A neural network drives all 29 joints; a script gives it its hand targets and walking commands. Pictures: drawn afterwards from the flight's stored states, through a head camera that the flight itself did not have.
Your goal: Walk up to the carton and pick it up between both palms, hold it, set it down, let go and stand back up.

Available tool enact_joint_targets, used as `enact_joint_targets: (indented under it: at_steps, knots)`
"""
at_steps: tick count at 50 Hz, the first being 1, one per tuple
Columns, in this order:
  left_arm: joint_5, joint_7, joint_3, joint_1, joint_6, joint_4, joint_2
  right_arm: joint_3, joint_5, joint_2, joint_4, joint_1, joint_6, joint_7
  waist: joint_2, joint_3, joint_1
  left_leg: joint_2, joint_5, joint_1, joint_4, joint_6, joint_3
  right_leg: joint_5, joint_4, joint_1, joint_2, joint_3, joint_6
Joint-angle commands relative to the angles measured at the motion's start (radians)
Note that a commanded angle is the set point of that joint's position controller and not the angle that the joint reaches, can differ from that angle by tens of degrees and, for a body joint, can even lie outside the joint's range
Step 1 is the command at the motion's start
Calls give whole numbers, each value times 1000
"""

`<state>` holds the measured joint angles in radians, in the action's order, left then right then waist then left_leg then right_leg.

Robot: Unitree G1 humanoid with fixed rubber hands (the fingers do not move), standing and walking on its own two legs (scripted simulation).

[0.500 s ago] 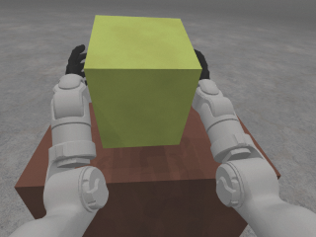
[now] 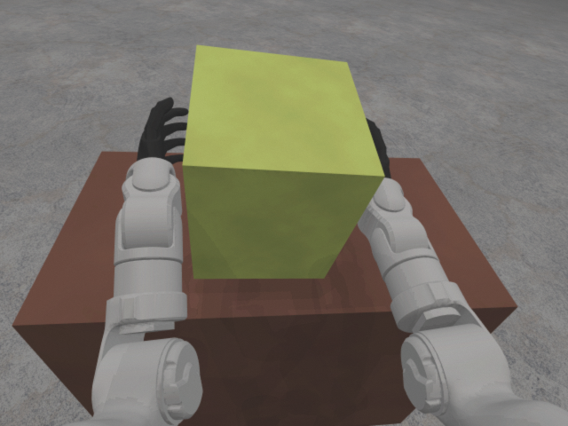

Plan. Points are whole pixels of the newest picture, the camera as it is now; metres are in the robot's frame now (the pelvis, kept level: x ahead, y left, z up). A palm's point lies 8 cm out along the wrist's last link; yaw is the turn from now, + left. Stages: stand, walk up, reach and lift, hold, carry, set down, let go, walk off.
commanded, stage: set down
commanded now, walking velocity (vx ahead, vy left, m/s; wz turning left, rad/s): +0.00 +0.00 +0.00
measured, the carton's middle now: (267, 174) +0.41 -0.01 +0.18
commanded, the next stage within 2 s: none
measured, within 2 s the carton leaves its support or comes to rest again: neither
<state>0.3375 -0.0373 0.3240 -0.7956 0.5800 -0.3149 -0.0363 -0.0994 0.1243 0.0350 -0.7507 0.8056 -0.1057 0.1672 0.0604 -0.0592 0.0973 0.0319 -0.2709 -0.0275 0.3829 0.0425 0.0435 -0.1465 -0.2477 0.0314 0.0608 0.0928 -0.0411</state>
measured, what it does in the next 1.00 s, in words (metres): stands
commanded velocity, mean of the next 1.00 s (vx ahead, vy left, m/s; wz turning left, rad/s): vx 0.00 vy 0.00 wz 0.00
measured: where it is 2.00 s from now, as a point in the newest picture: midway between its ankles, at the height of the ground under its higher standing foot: outside the picture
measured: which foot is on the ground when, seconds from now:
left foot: down 0.00-1.00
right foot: down 0.00-1.00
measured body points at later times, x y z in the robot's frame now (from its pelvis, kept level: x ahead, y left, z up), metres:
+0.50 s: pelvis +0.00 +0.00 +0.00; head -0.04 +0.03 +0.45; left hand +0.42 +0.13 +0.19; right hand +0.40 -0.16 +0.18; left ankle -0.03 +0.09 -0.75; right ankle +0.01 -0.09 -0.75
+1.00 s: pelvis +0.00 -0.02 +0.00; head -0.02 +0.00 +0.45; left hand +0.43 +0.13 +0.16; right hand +0.42 -0.17 +0.17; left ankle -0.03 +0.09 -0.75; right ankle +0.01 -0.09 -0.75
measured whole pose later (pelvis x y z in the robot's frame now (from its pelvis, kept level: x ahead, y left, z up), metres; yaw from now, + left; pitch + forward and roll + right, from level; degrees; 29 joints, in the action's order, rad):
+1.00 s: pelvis +0.00 -0.02 +0.00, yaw -1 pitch -2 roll +0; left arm 0.33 -0.06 0.48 -0.91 0.32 -0.80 -0.03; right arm -0.49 -0.23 -0.03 -1.03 0.93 -0.02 0.07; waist 0.04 0.02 0.01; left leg 0.02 -0.22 0.06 0.31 0.02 0.02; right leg -0.13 -0.25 -0.10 0.07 0.07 -0.06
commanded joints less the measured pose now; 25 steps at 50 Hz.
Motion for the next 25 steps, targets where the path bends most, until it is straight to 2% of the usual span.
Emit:
enact_joint_targets:
  at_steps: [1,3,4,5,6,7,9,10,12,14,15,16,18,19,23,24,25]
  knots:
    - [-148,142,-442,-616,-33,54,-536,262,12,-444,382,875,96,-87,-99,551,-6,-36,616,-57,-5,-102,-19,464,-57,234,-36,2,78]
    - [-146,130,-439,-606,-37,39,-530,243,10,-423,324,832,89,-94,-114,536,-3,-44,688,-103,10,-118,-13,439,-44,188,-29,9,74]
    - [-136,126,-433,-605,-33,13,-538,219,-5,-402,297,826,86,-97,-118,512,8,-51,669,-115,9,-126,-12,367,-31,150,-23,18,67]
    - [-134,126,-422,-594,-32,-7,-545,204,-11,-397,303,831,88,-101,-119,479,5,-51,653,-128,1,-124,-16,329,-17,128,-23,23,64]
    - [-125,128,-403,-597,-30,-31,-528,176,-25,-390,258,819,81,-108,-96,439,12,-54,621,-121,-9,-124,-24,287,-5,104,-20,29,64]
    - [-116,129,-392,-589,-28,-37,-525,163,-32,-381,239,804,80,-113,-109,413,3,-58,632,-112,-10,-127,-21,287,-8,98,-21,29,60]
    - [-112,132,-370,-599,-31,-61,-523,119,-49,-368,187,792,79,-123,-120,384,14,-64,624,-113,-17,-134,-21,266,-1,90,-24,29,54]
    - [-113,133,-359,-611,-39,-76,-529,121,-57,-379,216,826,92,-128,-112,433,-4,-58,609,-126,-16,-126,-25,264,-2,97,-26,27,54]
    - [-118,122,-360,-640,-54,-69,-532,91,-74,-378,182,832,103,-139,-117,449,7,-63,639,-122,-16,-128,-26,280,-8,76,-24,31,51]
    - [-133,107,-379,-666,-85,-43,-544,97,-80,-395,199,846,125,-147,-121,522,-4,-73,748,-161,8,-140,-23,327,-27,80,-17,39,56]
    - [-135,97,-388,-676,-95,-47,-562,99,-79,-392,206,868,134,-150,-135,549,0,-78,811,-197,24,-143,-13,333,-29,70,-14,37,56]
    - [-123,91,-380,-660,-98,-77,-550,87,-84,-379,162,850,131,-154,-139,520,-8,-81,813,-195,28,-148,-13,320,-17,50,-13,37,51]
    - [-118,90,-360,-671,-104,-106,-539,69,-103,-381,118,832,122,-159,-125,456,3,-81,752,-176,9,-144,-22,276,-1,47,-15,32,48]
    - [-122,91,-355,-677,-106,-118,-537,61,-114,-378,114,846,125,-161,-121,469,-5,-73,697,-160,1,-139,-26,275,-6,49,-20,34,48]
    - [-136,81,-340,-717,-148,-152,-544,42,-135,-413,96,886,150,-173,-105,533,-27,-73,655,-104,-11,-123,-34,318,-28,92,-24,26,56]
    - [-146,75,-348,-734,-161,-152,-551,38,-143,-423,97,896,154,-175,-117,550,-25,-70,650,-101,-11,-124,-36,337,-29,103,-24,24,56]
    - [-138,72,-330,-736,-167,-194,-542,16,-156,-412,60,896,151,-179,-103,530,-22,-74,607,-92,-19,-123,-39,303,-21,90,-25,24,55]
